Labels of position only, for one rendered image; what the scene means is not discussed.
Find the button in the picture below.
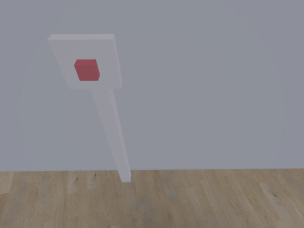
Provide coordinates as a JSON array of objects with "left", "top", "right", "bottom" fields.
[{"left": 74, "top": 59, "right": 100, "bottom": 81}]

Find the panel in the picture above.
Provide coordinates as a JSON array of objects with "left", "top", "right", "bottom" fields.
[{"left": 47, "top": 33, "right": 131, "bottom": 182}]

